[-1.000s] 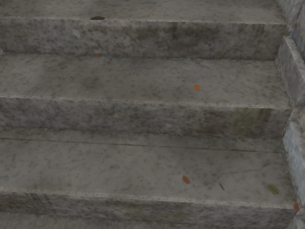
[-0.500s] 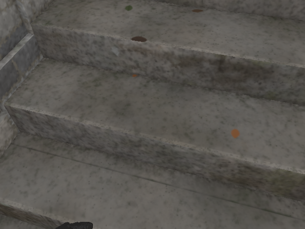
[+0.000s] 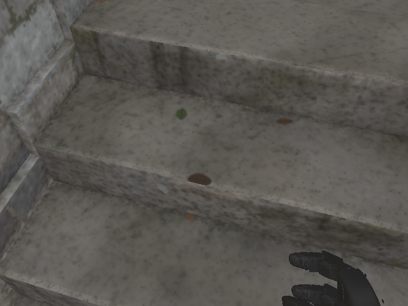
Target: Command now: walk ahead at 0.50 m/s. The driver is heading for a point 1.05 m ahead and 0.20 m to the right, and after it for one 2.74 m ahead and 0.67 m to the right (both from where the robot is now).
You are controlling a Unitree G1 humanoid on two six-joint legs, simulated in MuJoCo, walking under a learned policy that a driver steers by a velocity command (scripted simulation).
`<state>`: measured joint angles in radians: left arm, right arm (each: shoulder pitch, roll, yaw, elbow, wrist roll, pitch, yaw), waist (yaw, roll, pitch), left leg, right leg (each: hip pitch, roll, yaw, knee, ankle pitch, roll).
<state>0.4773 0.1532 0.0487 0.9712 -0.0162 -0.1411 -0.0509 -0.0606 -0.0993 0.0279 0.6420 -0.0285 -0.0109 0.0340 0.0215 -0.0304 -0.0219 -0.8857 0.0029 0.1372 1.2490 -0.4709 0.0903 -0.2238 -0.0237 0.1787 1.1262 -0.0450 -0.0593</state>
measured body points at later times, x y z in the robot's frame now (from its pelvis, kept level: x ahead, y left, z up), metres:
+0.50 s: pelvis +0.31 +0.01 +0.22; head +0.33 +0.01 +0.67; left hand +0.46 +0.21 +0.10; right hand +0.37 -0.24 +0.08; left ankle +0.19 +0.13 -0.35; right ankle +0.38 -0.06 -0.45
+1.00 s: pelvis +0.43 +0.05 +0.29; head +0.43 +0.06 +0.74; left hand +0.63 +0.27 +0.18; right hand +0.53 -0.22 +0.19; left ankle +0.47 +0.16 -0.45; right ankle +0.33 -0.07 -0.22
